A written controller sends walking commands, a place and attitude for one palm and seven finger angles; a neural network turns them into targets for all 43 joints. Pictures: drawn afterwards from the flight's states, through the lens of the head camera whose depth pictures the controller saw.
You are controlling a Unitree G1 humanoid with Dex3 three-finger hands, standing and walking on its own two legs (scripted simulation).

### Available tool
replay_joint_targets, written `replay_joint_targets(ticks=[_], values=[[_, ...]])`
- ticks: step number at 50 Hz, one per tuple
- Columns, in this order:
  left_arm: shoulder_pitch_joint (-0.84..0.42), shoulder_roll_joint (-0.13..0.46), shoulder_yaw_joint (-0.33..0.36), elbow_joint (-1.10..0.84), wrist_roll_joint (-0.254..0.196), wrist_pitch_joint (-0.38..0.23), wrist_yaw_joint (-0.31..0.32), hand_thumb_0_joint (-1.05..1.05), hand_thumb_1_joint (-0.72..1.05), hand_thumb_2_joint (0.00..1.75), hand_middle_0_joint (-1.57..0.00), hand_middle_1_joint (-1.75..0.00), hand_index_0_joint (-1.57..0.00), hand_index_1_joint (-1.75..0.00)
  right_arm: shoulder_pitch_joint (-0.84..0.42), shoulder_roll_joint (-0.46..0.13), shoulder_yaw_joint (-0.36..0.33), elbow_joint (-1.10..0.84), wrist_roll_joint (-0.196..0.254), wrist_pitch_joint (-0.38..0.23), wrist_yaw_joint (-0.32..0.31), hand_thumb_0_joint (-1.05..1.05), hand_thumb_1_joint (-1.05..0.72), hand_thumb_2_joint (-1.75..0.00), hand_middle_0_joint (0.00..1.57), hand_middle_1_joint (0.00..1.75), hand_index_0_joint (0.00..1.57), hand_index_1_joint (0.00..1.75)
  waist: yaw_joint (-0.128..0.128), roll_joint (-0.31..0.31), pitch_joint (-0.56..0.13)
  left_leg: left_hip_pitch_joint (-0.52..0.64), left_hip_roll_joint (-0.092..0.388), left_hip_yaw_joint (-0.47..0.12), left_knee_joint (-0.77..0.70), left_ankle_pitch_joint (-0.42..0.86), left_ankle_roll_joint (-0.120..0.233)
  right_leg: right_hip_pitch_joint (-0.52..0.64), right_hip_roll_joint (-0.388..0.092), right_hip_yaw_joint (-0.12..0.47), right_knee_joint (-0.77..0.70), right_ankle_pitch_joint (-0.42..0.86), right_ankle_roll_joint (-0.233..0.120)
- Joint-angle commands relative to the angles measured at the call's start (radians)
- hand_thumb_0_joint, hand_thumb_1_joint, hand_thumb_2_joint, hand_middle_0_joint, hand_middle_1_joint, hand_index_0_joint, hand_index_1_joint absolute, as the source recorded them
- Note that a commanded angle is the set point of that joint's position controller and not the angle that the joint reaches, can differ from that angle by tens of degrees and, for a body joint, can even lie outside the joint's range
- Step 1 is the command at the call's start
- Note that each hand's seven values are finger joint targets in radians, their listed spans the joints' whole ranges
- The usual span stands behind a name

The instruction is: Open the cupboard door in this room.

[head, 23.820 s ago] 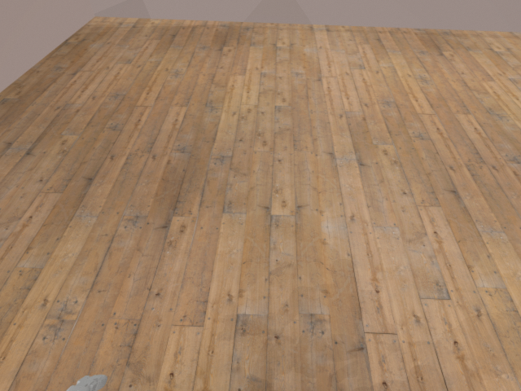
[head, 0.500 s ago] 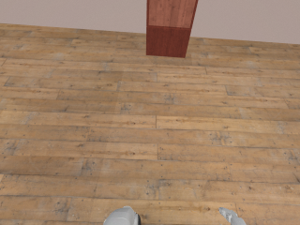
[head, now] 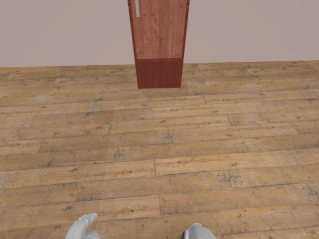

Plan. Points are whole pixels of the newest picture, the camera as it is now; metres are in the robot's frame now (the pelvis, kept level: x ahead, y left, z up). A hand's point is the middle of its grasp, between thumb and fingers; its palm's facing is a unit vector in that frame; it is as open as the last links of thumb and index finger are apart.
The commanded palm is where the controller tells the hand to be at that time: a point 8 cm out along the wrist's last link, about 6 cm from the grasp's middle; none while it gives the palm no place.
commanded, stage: turn or walk to find it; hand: left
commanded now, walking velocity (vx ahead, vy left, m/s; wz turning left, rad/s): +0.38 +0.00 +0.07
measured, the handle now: (137, 3) +1.44 +0.14 +0.00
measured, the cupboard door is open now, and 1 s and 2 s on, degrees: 0 0 0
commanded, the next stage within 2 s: stand and wait in 0.30 s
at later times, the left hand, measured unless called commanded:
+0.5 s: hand out of the picture +0.11 +0.15 -0.17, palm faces +0.18 -0.97 -0.16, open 7.3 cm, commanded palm none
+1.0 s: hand (106, 199) +0.27 +0.18 -0.17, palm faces +0.07 -0.98 -0.20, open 7.3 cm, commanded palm none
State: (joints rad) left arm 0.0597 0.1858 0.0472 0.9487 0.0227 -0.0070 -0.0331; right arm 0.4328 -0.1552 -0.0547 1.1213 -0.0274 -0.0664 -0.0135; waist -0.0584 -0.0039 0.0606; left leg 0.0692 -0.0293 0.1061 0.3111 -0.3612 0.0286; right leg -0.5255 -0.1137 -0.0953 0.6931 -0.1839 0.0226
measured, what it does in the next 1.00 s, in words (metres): walks ahead: right foot, then left foot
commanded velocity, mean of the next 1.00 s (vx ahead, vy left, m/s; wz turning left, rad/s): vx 0.11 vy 0.00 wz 0.03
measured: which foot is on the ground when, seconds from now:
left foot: down 0.00-0.06, up 0.08-0.50, down 0.52-1.00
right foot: up 0.00-0.04, down 0.06-0.54, up 0.56-0.82, down 0.84-1.00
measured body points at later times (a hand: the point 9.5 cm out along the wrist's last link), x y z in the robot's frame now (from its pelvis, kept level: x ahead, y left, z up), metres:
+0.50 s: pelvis +0.19 -0.01 +0.00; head +0.21 +0.00 +0.45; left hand +0.10 +0.20 -0.16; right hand +0.32 -0.23 -0.14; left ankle +0.28 +0.11 -0.72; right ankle +0.14 -0.13 -0.73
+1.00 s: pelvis +0.26 +0.00 +0.01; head +0.26 -0.01 +0.46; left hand +0.26 +0.23 -0.15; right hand +0.31 -0.23 -0.15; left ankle +0.28 +0.11 -0.73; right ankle +0.27 -0.12 -0.73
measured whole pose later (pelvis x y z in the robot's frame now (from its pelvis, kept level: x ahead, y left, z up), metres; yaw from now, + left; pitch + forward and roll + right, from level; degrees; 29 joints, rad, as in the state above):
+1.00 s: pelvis +0.26 +0.00 +0.01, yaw +2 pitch -2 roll +1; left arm 0.27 0.16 0.00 1.12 0.01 -0.02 0.02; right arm 0.22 -0.18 -0.03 1.12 -0.01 -0.01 -0.02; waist 0.00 0.01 0.00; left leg -0.20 0.03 0.15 0.42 -0.20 0.02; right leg -0.18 -0.07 -0.10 0.47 -0.26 0.01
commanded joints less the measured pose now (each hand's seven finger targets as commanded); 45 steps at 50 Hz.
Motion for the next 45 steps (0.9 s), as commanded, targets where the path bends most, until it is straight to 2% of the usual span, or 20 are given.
replay_joint_targets(ticks=[1, 2, 3, 4, 5, 7, 11, 16, 21, 24, 25, 26, 27, 28, 31, 36, 40, 43, 44, 45], values=[[0.200, 0.096, 0.024, -0.001, 0.002, -0.050, 0.006, 0.00, 0.90, 0.90, -0.20, -0.30, -0.20, -0.30, 0.012, -0.174, -0.025, -0.030, 0.008, -0.014, -0.009, 0.00, -0.90, -0.90, 0.20, 0.30, 0.20, 0.30, 0.140, 0.028, -0.088, -0.107, 0.229, -0.098, 0.296, 0.844, 0.072, 0.383, 0.082, -0.062, -0.197, 0.047, -0.051], [0.372, 0.176, 0.043, 0.052, 0.011, -0.063, 0.018, 0.00, 0.90, 0.90, -0.20, -0.30, -0.20, -0.30, 0.013, -0.145, -0.021, -0.040, 0.020, -0.018, 0.000, 0.00, -0.90, -0.90, 0.20, 0.30, 0.20, 0.30, 0.206, -0.094, -0.210, -0.322, 0.163, -0.052, 0.563, 0.624, 0.034, 0.685, -0.076, 0.101, -0.207, 0.106, -0.104], [0.501, 0.275, 0.065, 0.096, 0.003, -0.064, 0.030, 0.00, 0.90, 0.90, -0.20, -0.30, -0.20, -0.30, 0.026, -0.091, -0.008, -0.071, 0.029, -0.024, 0.004, 0.00, -0.90, -0.90, 0.20, 0.30, 0.20, 0.30, 0.210, -0.288, -0.303, -0.592, 0.000, -0.017, 0.864, -0.111, -0.009, 0.873, -0.348, 0.504, -0.284, 0.304, -0.215], [0.443, 0.281, 0.066, 0.088, -0.015, -0.059, 0.032, 0.00, 0.90, 0.90, -0.20, -0.30, -0.20, -0.30, -0.004, -0.118, -0.012, -0.082, 0.034, -0.011, -0.001, 0.00, -0.90, -0.90, 0.20, 0.30, 0.20, 0.30, 0.186, -0.188, -0.266, -0.628, 0.038, -0.122, 1.024, -0.186, 0.008, 0.766, -0.404, 0.544, -0.358, 0.206, -0.260], [0.338, 0.238, 0.059, 0.059, -0.013, -0.058, 0.033, 0.00, 0.90, 0.90, -0.20, -0.30, -0.20, -0.30, -0.053, -0.100, -0.017, -0.084, 0.024, -0.004, 0.006, 0.00, -0.90, -0.90, 0.20, 0.30, 0.20, 0.30, 0.164, -0.140, -0.167, -0.676, 0.086, -0.144, 1.078, -0.105, 0.010, 0.628, -0.362, 0.507, -0.405, -0.027, -0.244], [0.220, 0.139, 0.032, 0.043, -0.012, -0.062, 0.038, 0.00, 0.90, 0.90, -0.20, -0.30, -0.20, -0.30, -0.110, -0.073, -0.014, -0.085, 0.009, 0.016, 0.017, 0.00, -0.90, -0.90, 0.20, 0.30, 0.20, 0.30, 0.104, -0.066, -0.015, -0.660, 0.151, -0.150, 1.015, 0.045, -0.001, 0.367, -0.273, 0.344, -0.476, -0.173, -0.173], [0.201, 0.075, 0.024, 0.062, 0.000, -0.074, 0.042, 0.00, 0.90, 0.90, -0.20, -0.30, -0.20, -0.30, -0.026, -0.033, -0.015, -0.052, -0.007, 0.052, 0.026, 0.00, -0.90, -0.90, 0.20, 0.30, 0.20, 0.30, 0.030, -0.126, -0.011, -0.576, 0.169, -0.094, 0.860, 0.126, -0.046, 0.217, -0.177, 0.138, -0.525, -0.136, -0.129], [0.272, 0.095, 0.018, 0.109, -0.001, -0.089, 0.039, 0.00, 0.90, 0.90, -0.20, -0.30, -0.20, -0.30, -0.181, -0.034, -0.011, -0.111, -0.001, 0.046, 0.042, 0.00, -0.90, -0.90, 0.20, 0.30, 0.20, 0.30, 0.058, -0.093, 0.030, -0.623, 0.183, -0.056, 0.604, 0.176, -0.069, 0.295, -0.173, 0.100, -0.544, -0.026, -0.156], [0.339, 0.102, 0.007, 0.156, -0.002, -0.078, 0.046, 0.00, 0.90, 0.90, -0.20, -0.30, -0.20, -0.30, -0.302, -0.021, 0.012, -0.137, 0.007, 0.027, 0.036, 0.00, -0.90, -0.90, 0.20, 0.30, 0.20, 0.30, 0.096, -0.113, 0.026, -0.512, 0.129, -0.010, 0.355, 0.161, -0.061, 0.391, -0.174, 0.062, -0.435, 0.329, -0.152], [0.330, 0.097, 0.003, 0.170, -0.007, -0.060, 0.055, 0.00, 0.90, 0.90, -0.20, -0.30, -0.20, -0.30, -0.243, -0.050, 0.014, -0.107, 0.008, 0.017, 0.023, 0.00, -0.90, -0.90, 0.20, 0.30, 0.20, 0.30, 0.060, -0.101, -0.015, -0.312, 0.098, 0.008, 0.190, 0.261, -0.054, 0.380, -0.138, 0.016, -0.308, 0.388, -0.106], [0.339, 0.081, -0.002, 0.169, -0.009, -0.053, 0.057, 0.00, 0.90, 0.90, -0.20, -0.30, -0.20, -0.30, -0.171, -0.089, 0.010, -0.082, 0.006, 0.008, 0.018, 0.00, -0.90, -0.90, 0.20, 0.30, 0.20, 0.30, 0.034, -0.033, -0.066, -0.167, 0.122, -0.018, 0.124, 0.412, -0.046, 0.340, -0.095, -0.013, -0.189, 0.327, -0.071], [0.375, 0.048, -0.012, 0.166, -0.013, -0.050, 0.058, 0.00, 0.90, 0.90, -0.20, -0.30, -0.20, -0.30, -0.093, -0.158, -0.004, -0.062, 0.001, 0.002, 0.010, 0.00, -0.90, -0.90, 0.20, 0.30, 0.20, 0.30, 0.016, 0.102, -0.151, 0.027, 0.264, -0.142, 0.145, 0.702, 0.012, 0.212, -0.022, -0.059, -0.034, 0.111, -0.023], [0.412, 0.012, -0.021, 0.167, -0.016, -0.047, 0.061, 0.00, 0.90, 0.90, -0.20, -0.30, -0.20, -0.30, -0.043, -0.215, -0.015, -0.048, 0.005, 0.010, 0.004, 0.00, -0.90, -0.90, 0.20, 0.30, 0.20, 0.30, 0.009, 0.233, -0.209, 0.117, 0.425, -0.269, 0.137, 0.939, 0.111, 0.116, 0.049, -0.072, 0.140, -0.377, 0.001], [0.407, 0.013, -0.029, 0.170, -0.018, -0.034, 0.070, 0.00, 0.90, 0.90, -0.20, -0.30, -0.20, -0.30, -0.064, -0.222, -0.006, -0.042, 0.013, 0.017, -0.012, 0.00, -0.90, -0.90, 0.20, 0.30, 0.20, 0.30, 0.014, 0.304, -0.263, 0.087, 0.460, -0.311, 0.085, 0.918, 0.148, 0.115, 0.044, 0.005, 0.252, -0.500, 0.014], [0.321, 0.007, -0.022, 0.176, -0.011, -0.018, 0.060, 0.00, 0.90, 0.90, -0.20, -0.30, -0.20, -0.30, -0.228, -0.143, 0.009, -0.076, 0.010, 0.028, -0.016, 0.00, -0.90, -0.90, 0.20, 0.30, 0.20, 0.30, 0.052, 0.159, -0.076, -0.196, 0.379, -0.220, 0.015, 0.624, 0.144, 0.138, -0.010, 0.044, 0.268, -0.386, 0.012], [0.341, -0.038, -0.028, 0.180, -0.006, 0.002, 0.059, 0.00, 0.90, 0.90, -0.20, -0.30, -0.20, -0.30, -0.265, -0.107, 0.002, -0.075, 0.009, 0.028, -0.014, 0.00, -0.90, -0.90, 0.20, 0.30, 0.20, 0.30, 0.077, 0.107, -0.069, -0.317, 0.308, -0.154, -0.056, 0.312, 0.114, 0.249, 0.001, 0.024, 0.075, -0.236, 0.022], [0.370, -0.014, -0.026, 0.181, 0.000, 0.000, 0.062, 0.00, 0.90, 0.90, -0.20, -0.30, -0.20, -0.30, -0.275, -0.089, 0.002, -0.076, 0.014, 0.037, -0.012, 0.00, -0.90, -0.90, 0.20, 0.30, 0.20, 0.30, 0.106, 0.061, -0.033, -0.406, 0.258, -0.146, -0.013, 0.087, 0.065, 0.373, 0.010, 0.015, -0.190, -0.052, 0.021], [0.303, 0.058, -0.034, 0.163, 0.000, -0.010, 0.062, 0.00, 0.90, 0.90, -0.20, -0.30, -0.20, -0.30, -0.238, -0.052, 0.012, -0.066, 0.020, 0.046, -0.001, 0.00, -0.90, -0.90, 0.20, 0.30, 0.20, 0.30, 0.065, -0.006, 0.025, -0.337, 0.142, -0.090, 0.028, 0.024, -0.018, 0.259, -0.064, 0.118, -0.364, -0.087, -0.017], [0.268, 0.071, -0.030, 0.156, 0.000, -0.016, 0.060, 0.00, 0.90, 0.90, -0.20, -0.30, -0.20, -0.30, -0.218, -0.044, 0.012, -0.060, 0.016, 0.055, -0.001, 0.00, -0.90, -0.90, 0.20, 0.30, 0.20, 0.30, 0.054, -0.126, 0.041, -0.299, 0.124, -0.068, 0.061, 0.062, -0.029, 0.205, -0.063, 0.138, -0.390, -0.130, -0.028], [0.251, 0.068, -0.032, 0.154, -0.005, -0.021, 0.058, 0.00, 0.90, 0.90, -0.20, -0.30, -0.20, -0.30, -0.201, -0.052, 0.015, -0.052, 0.014, 0.054, -0.002, 0.00, -0.90, -0.90, 0.20, 0.30, 0.20, 0.30, 0.044, -0.169, 0.046, -0.247, 0.124, -0.059, 0.075, 0.123, -0.031, 0.164, -0.073, 0.150, -0.411, -0.128, -0.038]])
